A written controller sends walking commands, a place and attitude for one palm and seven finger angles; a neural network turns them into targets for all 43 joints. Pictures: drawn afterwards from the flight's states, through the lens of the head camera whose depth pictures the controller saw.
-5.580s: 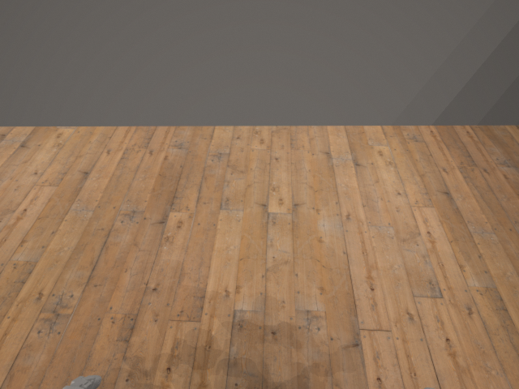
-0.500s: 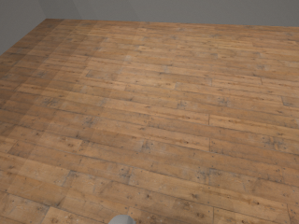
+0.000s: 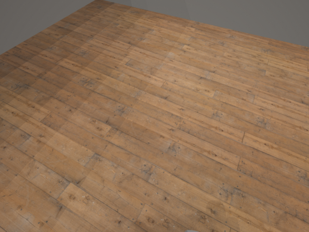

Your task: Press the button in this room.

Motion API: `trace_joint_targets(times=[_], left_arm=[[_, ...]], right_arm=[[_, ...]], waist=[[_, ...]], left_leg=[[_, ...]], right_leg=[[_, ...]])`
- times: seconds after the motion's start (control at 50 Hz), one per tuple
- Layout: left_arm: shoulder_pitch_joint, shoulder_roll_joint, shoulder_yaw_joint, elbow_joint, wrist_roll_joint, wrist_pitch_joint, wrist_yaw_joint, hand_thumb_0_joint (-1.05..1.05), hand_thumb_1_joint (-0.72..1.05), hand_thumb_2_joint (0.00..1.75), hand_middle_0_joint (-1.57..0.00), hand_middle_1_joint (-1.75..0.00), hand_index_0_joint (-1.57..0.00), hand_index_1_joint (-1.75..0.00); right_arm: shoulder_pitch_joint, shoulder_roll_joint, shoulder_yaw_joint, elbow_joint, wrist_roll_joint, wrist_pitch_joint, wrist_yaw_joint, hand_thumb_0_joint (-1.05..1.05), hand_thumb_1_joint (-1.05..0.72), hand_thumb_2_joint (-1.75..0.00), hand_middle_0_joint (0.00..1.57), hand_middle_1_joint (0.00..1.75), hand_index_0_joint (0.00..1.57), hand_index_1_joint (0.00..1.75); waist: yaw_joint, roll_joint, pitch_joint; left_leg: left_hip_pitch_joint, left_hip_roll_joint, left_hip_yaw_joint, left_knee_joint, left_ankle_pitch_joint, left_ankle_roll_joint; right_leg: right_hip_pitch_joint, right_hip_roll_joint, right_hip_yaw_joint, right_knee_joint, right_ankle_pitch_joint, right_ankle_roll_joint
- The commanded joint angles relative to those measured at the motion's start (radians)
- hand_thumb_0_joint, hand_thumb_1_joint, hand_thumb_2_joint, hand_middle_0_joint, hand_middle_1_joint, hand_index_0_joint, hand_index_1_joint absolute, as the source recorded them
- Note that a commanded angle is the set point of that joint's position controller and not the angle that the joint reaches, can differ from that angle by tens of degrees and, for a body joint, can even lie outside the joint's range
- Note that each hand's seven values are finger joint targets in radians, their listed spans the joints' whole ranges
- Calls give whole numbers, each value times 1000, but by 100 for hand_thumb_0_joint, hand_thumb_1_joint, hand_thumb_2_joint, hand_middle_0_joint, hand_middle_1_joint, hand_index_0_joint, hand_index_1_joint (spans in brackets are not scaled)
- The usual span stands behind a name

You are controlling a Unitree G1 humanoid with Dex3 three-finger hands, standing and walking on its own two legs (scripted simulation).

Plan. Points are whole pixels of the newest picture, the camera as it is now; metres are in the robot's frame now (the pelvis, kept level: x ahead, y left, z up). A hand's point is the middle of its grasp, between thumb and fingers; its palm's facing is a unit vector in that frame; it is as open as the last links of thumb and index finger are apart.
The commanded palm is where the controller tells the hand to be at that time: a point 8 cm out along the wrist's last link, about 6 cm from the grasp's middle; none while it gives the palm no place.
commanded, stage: turn or walk to find it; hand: left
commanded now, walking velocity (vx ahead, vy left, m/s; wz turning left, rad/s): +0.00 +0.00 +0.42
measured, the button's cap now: out of the picture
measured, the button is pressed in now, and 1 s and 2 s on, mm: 0 0 0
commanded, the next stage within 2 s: none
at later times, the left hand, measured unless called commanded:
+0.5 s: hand out of the picture -0.02 +0.17 -0.17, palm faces +0.26 -0.94 -0.24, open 7.4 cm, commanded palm none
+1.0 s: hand out of the picture -0.05 +0.20 -0.16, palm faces +0.43 -0.86 -0.28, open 7.4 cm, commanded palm none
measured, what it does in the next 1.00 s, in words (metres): steps on the spot, turning left: right foot, then left foot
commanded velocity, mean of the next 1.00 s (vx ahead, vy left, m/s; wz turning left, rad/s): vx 0.00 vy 0.00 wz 0.42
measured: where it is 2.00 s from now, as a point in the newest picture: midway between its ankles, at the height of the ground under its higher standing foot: outside the picture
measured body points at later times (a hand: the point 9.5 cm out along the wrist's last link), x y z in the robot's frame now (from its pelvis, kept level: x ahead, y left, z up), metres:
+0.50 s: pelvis -0.03 -0.03 +0.00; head +0.00 -0.03 +0.44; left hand -0.03 +0.22 -0.15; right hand +0.07 -0.27 -0.16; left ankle -0.08 +0.11 -0.70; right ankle +0.00 -0.14 -0.74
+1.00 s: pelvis -0.06 -0.03 -0.01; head -0.03 -0.04 +0.44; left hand -0.08 +0.24 -0.14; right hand +0.11 -0.22 -0.16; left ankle -0.08 +0.10 -0.74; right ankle -0.02 -0.13 -0.74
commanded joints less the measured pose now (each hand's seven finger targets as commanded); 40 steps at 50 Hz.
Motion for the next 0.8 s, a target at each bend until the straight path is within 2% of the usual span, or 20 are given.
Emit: trace_joint_targets(times=[0.0, 0.06, 0.1, 0.12, 0.14, 0.16, 0.18, 0.22, 0.26, 0.42, 0.48, 0.52, 0.54, 0.56, 0.58, 0.6, 0.62, 0.66, 0.7, 0.78], left_arm=[[-31, 46, 3, -100, -6, -27, 9, 0, 90, 90, -20, -30, -20, -30], [23, 44, 4, -94, -10, -35, 13, 0, 90, 90, -20, -30, -20, -30], [88, 65, 9, -79, -8, -48, 17, 0, 90, 90, -20, -30, -20, -30], [113, 117, 17, -81, 1, -61, 22, 0, 90, 90, -20, -30, -20, -30], [120, 199, 33, -85, 14, -66, 28, 0, 90, 90, -20, -30, -20, -30], [103, 202, 37, -101, 3, -65, 29, 0, 90, 90, -20, -30, -20, -30], [49, 176, 34, -113, 3, -61, 30, 0, 90, 90, -20, -30, -20, -30], [-51, 120, 16, -131, 4, -60, 28, 0, 90, 90, -20, -30, -20, -30], [-43, 98, 8, -131, 4, -67, 26, 0, 90, 90, -20, -30, -20, -30], [89, 161, 28, -61, 16, -60, 23, 0, 90, 90, -20, -30, -20, -30], [79, 175, 34, -51, 15, -54, 22, 0, 90, 90, -20, -30, -20, -30], [65, 159, 33, -47, 3, -45, 19, 0, 90, 90, -20, -30, -20, -30], [73, 124, 29, -59, -7, -37, 15, 0, 90, 90, -20, -30, -20, -30], [60, 55, 12, -99, -9, -32, 8, 0, 90, 90, -20, -30, -20, -30], [-16, 61, 2, -116, 1, -21, 14, 0, 90, 90, -20, -30, -20, -30], [-42, 54, 7, -110, 0, -15, 16, 0, 90, 90, -20, -30, -20, -30], [-45, 70, 11, -96, -1, -17, 10, 0, 90, 90, -20, -30, -20, -30], [5, 65, 12, -62, -1, -21, 1, 0, 90, 90, -20, -30, -20, -30], [19, 65, 11, -54, -2, -21, -1, 0, 90, 90, -20, -30, -20, -30], [-12, 53, 7, -76, -4, -21, 4, 0, 90, 90, -20, -30, -20, -30]], right_arm=[[57, -218, -67, -45, -9, -3, -9, 0, -90, -90, 20, 30, 20, 30], [27, -220, -72, -57, -10, 2, -5, 0, -90, -90, 20, 30, 20, 30], [11, -203, -72, -64, 0, 3, -1, 0, -90, -90, 20, 30, 20, 30], [30, -160, -66, -73, 7, 2, 4, 0, -90, -90, 20, 30, 20, 30], [28, -99, -55, -101, 8, 0, 10, 0, -90, -90, 20, 30, 20, 30], [13, -152, -70, -99, -4, 17, 6, 0, -90, -90, 20, 30, 20, 30], [-3, -157, -76, -86, -6, 30, 9, 0, -90, -90, 20, 30, 20, 30], [44, -139, -74, -45, -8, 39, 22, 0, -90, -90, 20, 30, 20, 30], [80, -129, -69, -27, -8, 41, 26, 0, -90, -90, 20, 30, 20, 30], [-28, -101, -46, -45, 3, 29, 23, 0, -90, -90, 20, 30, 20, 30], [14, -101, -40, -37, 9, 17, 17, 0, -90, -90, 20, 30, 20, 30], [79, -122, -42, -21, 6, 4, 16, 0, -90, -90, 20, 30, 20, 30], [109, -185, -56, -17, 1, -6, 14, 0, -90, -90, 20, 30, 20, 30], [136, -282, -77, -24, -5, -9, 11, 0, -90, -90, 20, 30, 20, 30], [174, -301, -81, -6, -5, -5, 1, 0, -90, -90, 20, 30, 20, 30], [150, -281, -79, -1, -7, -6, -9, 0, -90, -90, 20, 30, 20, 30], [95, -246, -68, -15, -6, -6, -15, 0, -90, -90, 20, 30, 20, 30], [15, -214, -51, -39, -5, -12, -15, 0, -90, -90, 20, 30, 20, 30], [15, -211, -50, -42, -2, -15, -14, 0, -90, -90, 20, 30, 20, 30], [57, -218, -59, -40, -4, -9, -12, 0, -90, -90, 20, 30, 20, 30]], waist=[[-41, 172, -82], [-14, 180, -97], [23, 133, -113], [31, -17, -135], [37, -262, -107], [48, -252, -101], [26, -187, -39], [-31, -84, 15], [-30, -130, -5], [45, -172, -45], [27, -182, -95], [-14, -103, -119], [-31, 58, -139], [-46, 333, -112], [-83, 294, -110], [-68, 309, -103], [-55, 258, -73], [-12, 201, -56], [-11, 174, -60], [-37, 158, -74]], left_leg=[[98, 262, -277, -111, 362, 136], [34, 237, -299, -79, 354, 120], [-77, 183, -275, -4, 259, 66], [-196, 107, -208, 116, 99, 8], [-360, -38, -40, 326, -261, -62], [-327, -4, -77, 518, -355, -63], [-318, 11, -90, 649, -312, -60], [-312, 43, -60, 751, -190, -72], [-306, 48, -29, 757, -137, -92], [-221, 63, 64, 396, -251, -105], [-125, 52, 101, 234, -217, -94], [39, 55, 101, -9, -14, -78], [164, 166, -45, -94, 120, -35], [222, 402, -334, -133, 408, 80], [142, 440, -358, -150, 400, 148], [108, 403, -332, -148, 334, 143], [84, 359, -291, -146, 290, 138], [57, 283, -190, -141, 299, 107], [58, 263, -172, -147, 304, 106], [102, 270, -231, -141, 297, 129]], right_leg=[[-9, 19, 7, -140, -26, -10], [109, 46, -7, -300, 33, -23], [286, 34, -6, -529, 210, -29], [413, -91, 111, -638, 231, -63], [444, -337, 351, -685, 322, -172], [298, -405, 370, -716, 278, -245], [194, -361, 344, -737, 186, -255], [143, -261, 160, -703, 192, -211], [174, -217, 73, -686, 255, -188], [307, -270, 20, -605, 484, -227], [316, -279, -11, -532, 559, -212], [238, -244, -79, -409, 496, -137], [97, -174, -127, -261, 322, -77], [-139, -54, -148, -70, -144, -12], [-127, -41, -52, 65, -208, -20], [-149, -43, -4, 132, -170, -24], [-156, -46, 14, 160, -98, -23], [-116, -37, 6, 149, -2, -17], [-86, -26, 1, 105, 15, -12], [-75, -3, 4, 0, -10, -7]])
